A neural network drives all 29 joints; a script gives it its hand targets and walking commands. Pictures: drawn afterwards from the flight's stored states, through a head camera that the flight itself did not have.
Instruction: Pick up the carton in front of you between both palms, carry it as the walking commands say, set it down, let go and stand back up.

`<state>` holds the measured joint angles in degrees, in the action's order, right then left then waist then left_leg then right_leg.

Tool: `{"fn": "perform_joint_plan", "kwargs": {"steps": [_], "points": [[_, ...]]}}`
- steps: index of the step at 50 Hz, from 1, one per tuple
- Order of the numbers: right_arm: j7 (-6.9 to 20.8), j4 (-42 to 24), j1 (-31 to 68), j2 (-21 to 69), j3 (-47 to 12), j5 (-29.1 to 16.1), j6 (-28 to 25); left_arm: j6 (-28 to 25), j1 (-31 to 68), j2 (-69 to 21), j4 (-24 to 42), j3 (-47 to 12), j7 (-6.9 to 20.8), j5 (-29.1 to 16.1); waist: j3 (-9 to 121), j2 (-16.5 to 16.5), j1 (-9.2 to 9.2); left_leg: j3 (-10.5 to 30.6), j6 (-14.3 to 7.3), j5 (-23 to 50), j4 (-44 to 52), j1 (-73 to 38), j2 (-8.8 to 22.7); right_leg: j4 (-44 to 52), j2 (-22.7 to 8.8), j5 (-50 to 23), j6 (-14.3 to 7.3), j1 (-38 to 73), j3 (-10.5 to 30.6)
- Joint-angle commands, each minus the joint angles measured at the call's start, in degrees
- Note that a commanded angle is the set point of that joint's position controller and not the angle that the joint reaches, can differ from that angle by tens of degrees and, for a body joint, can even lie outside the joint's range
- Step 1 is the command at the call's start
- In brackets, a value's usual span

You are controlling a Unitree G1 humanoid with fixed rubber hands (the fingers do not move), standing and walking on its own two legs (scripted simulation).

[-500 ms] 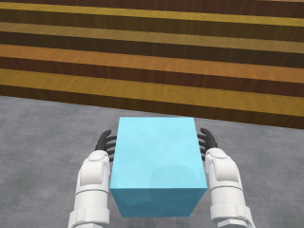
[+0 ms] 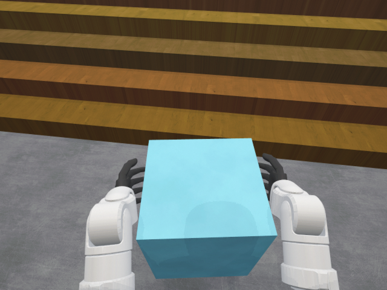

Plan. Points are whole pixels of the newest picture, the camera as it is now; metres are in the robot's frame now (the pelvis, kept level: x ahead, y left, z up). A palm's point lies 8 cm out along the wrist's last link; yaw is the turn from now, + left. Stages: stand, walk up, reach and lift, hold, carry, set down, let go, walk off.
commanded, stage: carry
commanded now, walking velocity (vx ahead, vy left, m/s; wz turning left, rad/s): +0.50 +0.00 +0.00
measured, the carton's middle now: (201, 212) +0.28 -0.01 +0.02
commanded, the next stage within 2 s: none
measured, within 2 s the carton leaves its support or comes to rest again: neither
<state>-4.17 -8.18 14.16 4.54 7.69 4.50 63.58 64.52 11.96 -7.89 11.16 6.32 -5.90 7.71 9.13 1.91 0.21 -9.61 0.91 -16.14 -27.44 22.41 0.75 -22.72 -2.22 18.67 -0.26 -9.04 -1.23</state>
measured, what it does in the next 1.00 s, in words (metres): walks ahead: left foot, then right foot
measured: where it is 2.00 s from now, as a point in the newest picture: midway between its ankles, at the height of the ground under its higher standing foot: (195, 130)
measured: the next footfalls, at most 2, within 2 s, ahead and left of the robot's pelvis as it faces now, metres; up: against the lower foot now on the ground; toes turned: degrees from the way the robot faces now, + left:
left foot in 0.02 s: +0.10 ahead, +0.11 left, +0.00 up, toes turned +9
right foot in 0.38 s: +0.37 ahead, -0.13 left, +0.00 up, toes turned -14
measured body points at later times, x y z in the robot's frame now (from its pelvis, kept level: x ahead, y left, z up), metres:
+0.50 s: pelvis +0.29 -0.05 -0.01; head +0.29 -0.06 +0.44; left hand +0.57 +0.10 +0.06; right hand +0.57 -0.21 +0.05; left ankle +0.14 +0.07 -0.66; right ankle +0.33 -0.12 -0.74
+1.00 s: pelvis +0.61 -0.01 -0.01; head +0.65 +0.00 +0.44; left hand +0.93 +0.12 +0.09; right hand +0.90 -0.18 +0.10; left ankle +0.66 +0.06 -0.74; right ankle +0.51 -0.13 -0.65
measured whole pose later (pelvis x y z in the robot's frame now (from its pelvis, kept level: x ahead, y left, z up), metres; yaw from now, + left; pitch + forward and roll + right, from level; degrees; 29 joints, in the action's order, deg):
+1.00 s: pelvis +0.61 -0.01 -0.01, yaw -4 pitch +5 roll +0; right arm -6.2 -24.3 16.5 8.9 9.4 4.9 71.9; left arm 73.8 16.7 -7.9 25.3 9.3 -6.2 4.5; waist 1.1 1.1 1.3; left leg -14.9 -5.0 -11.1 -27.2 21.1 2.1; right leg -67.0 -4.6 20.5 -1.4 -27.4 -3.1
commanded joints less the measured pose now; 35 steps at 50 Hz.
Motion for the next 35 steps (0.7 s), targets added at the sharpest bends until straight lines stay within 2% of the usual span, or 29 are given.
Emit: {"fn": "perform_joint_plan", "kwargs": {"steps": [1, 2, 3, 4, 5, 6, 7, 8, 10, 14, 16, 17, 18, 19, 20, 21, 22, 23, 24, 25, 26, 28, 32, 35], "points": [[12.84, -6.4, 23.31, 54.85, -41.08, -21.63, 2.55, 2.08, 27.7, -49.02, 8.17, -40.5, 14.31, -23.5, 14.49, 0.28, -0.09, 2.3, -1.41, 4.62, 8.34, -26.77, 3.39, -8.43, -6.25, -6.95, -3.76, -9.78, -0.16], [12.61, -7.13, 21.47, 53.29, -40.22, -20.35, 3.25, 3.17, 27.73, -49.25, 9.07, -40.73, 14.76, -24.19, 16.13, -11.16, 0.98, 20.79, -6.1, -8.0, 12.8, -36.69, 15.97, -22.26, -2.67, 1.44, -0.77, -22.84, -5.32], [12.27, -7.25, 20.68, 52.43, -39.57, -18.56, 3.46, 4.19, 29.27, -49.41, 10.13, -41.08, 15.33, -25.32, 13.03, -18.75, 1.55, 35.8, -13.39, -7.75, 14.38, -40.38, 24.77, -29.45, 1.52, 10.18, -0.25, -36.44, -5.96], [12.0, -9.58, 21.04, 52.87, -39.78, -18.15, 3.88, 4.61, 30.03, -50.21, 10.25, -41.4, 15.92, -26.18, 10.79, -14.6, 1.77, 37.45, -15.88, -3.33, 14.34, -38.07, 26.53, -35.07, -1.56, 12.47, -1.28, -39.67, -1.73], [11.91, -10.94, 21.64, 54.66, -40.36, -18.73, 4.44, 4.83, 29.53, -50.62, 10.09, -40.98, 16.27, -26.55, 9.75, -9.67, 1.69, 34.03, -15.09, -0.28, 14.62, -35.31, 25.62, -37.32, -3.26, 12.14, -1.57, -40.38, -0.79], [11.92, -12.72, 23.81, 55.38, -40.78, -19.8, 4.73, 4.97, 30.28, -50.39, 10.71, -41.04, 16.32, -27.07, 9.76, -5.72, 1.62, 29.5, -13.16, -1.41, 15.76, -32.97, 24.09, -35.89, -4.38, 9.35, -1.45, -39.4, -0.65], [11.95, -14.32, 25.74, 55.38, -41.11, -20.68, 4.93, 5.09, 30.86, -50.34, 11.16, -41.2, 16.21, -27.47, 9.07, -4.82, 1.53, 24.93, -11.35, -2.28, 17.3, -30.49, 22.41, -32.32, -5.14, 6.45, -1.01, -37.59, -1.08], [11.96, -15.27, 26.83, 55.08, -41.35, -21.42, 5.22, 5.22, 31.16, -51.07, 11.34, -41.27, 16.01, -27.84, 8.66, -5.67, 1.5, 20.13, -10.05, -1.13, 18.38, -28.52, 20.31, -28.7, -4.98, 2.88, -0.38, -34.96, -2.43], [12.22, -15.58, 26.58, 54.4, -41.91, -22.52, 5.83, 5.32, 29.62, -50.81, 11.53, -40.77, 15.33, -27.31, 8.18, -7.57, 1.24, 13.39, -8.77, 2.29, 18.17, -25.64, 16.68, -22.16, -3.61, -2.16, 0.73, -29.91, -4.91], [13.15, -14.59, 24.47, 52.67, -42.06, -23.59, 6.92, 5.82, 25.93, -49.47, 10.95, -39.31, 13.94, -24.5, 6.27, -10.08, 1.16, 6.13, -7.46, 12.53, 15.77, -22.79, 14.03, -11.0, -0.89, -9.81, 0.8, -22.17, -9.56], [13.47, -14.13, 23.93, 51.93, -42.01, -23.43, 7.3, 6.12, 25.31, -48.92, 10.87, -38.83, 13.73, -23.67, 5.37, -11.03, 1.01, 3.98, -6.28, 13.65, 13.41, -20.96, 13.56, -7.53, -0.44, -12.96, 0.17, -16.56, -11.38], [13.57, -14.05, 24.03, 51.69, -42.05, -23.3, 7.48, 6.23, 24.97, -48.82, 10.64, -38.66, 13.74, -23.42, 5.54, -10.48, 0.49, 2.14, -5.46, 15.78, 9.85, -19.09, 13.03, -5.33, 0.46, -13.64, -0.21, -11.25, -13.02], [13.63, -14.01, 23.9, 51.48, -42.13, -23.13, 7.67, 6.3, 24.3, -48.59, 10.13, -38.32, 13.77, -23.25, 6.95, -8.64, 0.03, -1.02, -4.24, 19.93, 3.13, -16.42, 11.22, -4.11, 2.15, -11.77, -0.75, -3.76, -15.32], [13.66, -13.63, 23.32, 51.04, -42.12, -22.88, 7.81, 6.37, 23.77, -48.43, 9.54, -38.0, 13.83, -23.04, 10.0, -5.99, -0.43, -3.38, -2.64, 21.84, -6.73, -11.39, 9.38, -4.34, 1.48, -8.8, -1.47, 6.87, -14.04], [13.75, -13.81, 23.96, 50.25, -42.0, -22.77, 8.08, 6.39, 22.54, -47.86, 8.87, -37.48, 13.82, -22.32, 13.71, 1.79, -1.88, -3.67, -0.03, 11.37, -21.4, -1.49, 6.31, 0.89, -9.63, 2.02, -4.19, 16.75, 3.34], [13.79, -14.62, 25.28, 51.22, -42.17, -22.94, 8.49, 5.99, 23.04, -47.51, 7.71, -37.51, 13.91, -21.98, 15.77, 15.74, -1.84, -1.11, 1.89, -9.33, -37.1, 15.75, -0.86, 8.64, -23.06, 6.16, -12.37, 26.83, 28.62], [13.99, -13.88, 25.25, 51.65, -42.31, -23.11, 8.33, 5.79, 22.54, -49.28, 8.08, -37.7, 13.95, -22.5, 14.49, 12.89, -1.66, 6.08, -0.05, -11.76, -44.29, 20.85, 1.76, 10.31, -24.15, -1.09, -13.72, 25.03, 30.94], [14.25, -14.02, 25.97, 53.34, -42.43, -23.42, 7.81, 5.36, 23.5, -51.0, 9.26, -38.28, 14.01, -22.89, 14.39, 8.8, -1.64, 7.71, -1.45, -10.24, -46.26, 21.81, 4.35, 8.42, -22.47, -8.49, -12.94, 22.68, 25.33], [14.35, -14.37, 27.06, 54.52, -42.74, -23.56, 7.1, 4.82, 26.03, -52.68, 10.81, -39.23, 14.13, -23.65, 14.6, 2.77, -1.46, 8.68, -2.14, -6.93, -45.31, 21.48, 6.15, 7.34, -21.3, -12.51, -11.55, 20.35, 20.62], [14.3, -14.58, 27.45, 55.44, -43.0, -23.65, 6.44, 4.27, 28.29, -54.07, 12.39, -40.14, 14.23, -24.41, 13.95, -0.28, -1.22, 9.23, -2.17, -3.71, -41.84, 19.8, 7.56, 8.14, -20.05, -14.91, -9.77, 17.13, 16.0], [14.11, -15.23, 27.59, 55.91, -43.33, -23.47, 5.78, 3.77, 29.69, -54.73, 13.45, -41.01, 14.33, -25.12, 13.92, 0.45, -1.03, 8.88, -1.92, -1.79, -37.99, 17.44, 7.81, 9.24, -18.58, -15.26, -8.28, 14.98, 11.43], [13.49, -15.43, 26.43, 57.06, -43.88, -22.72, 4.75, 3.18, 29.74, -54.76, 14.4, -41.89, 14.63, -26.15, 13.6, 3.26, -1.15, 6.27, -1.43, -0.14, -31.69, 15.18, 6.5, 10.44, -16.69, -16.21, -7.6, 13.46, 5.7], [12.1, -15.27, 21.94, 55.56, -43.33, -20.26, 3.98, 3.28, 26.64, -52.17, 14.62, -42.51, 15.44, -27.09, 10.69, 5.16, -1.25, 2.43, -0.53, 6.16, -16.77, 16.57, 4.78, 10.64, -13.48, -22.64, -7.74, 15.91, -1.09], [11.83, -15.27, 19.86, 53.88, -42.7, -19.55, 4.61, 3.86, 23.98, -49.96, 14.0, -41.78, 15.65, -26.33, 7.98, 5.68, -1.47, -0.77, -1.12, 11.09, -7.65, 13.54, 3.04, 9.65, -11.89, -28.35, -6.86, 15.79, -5.06]]}}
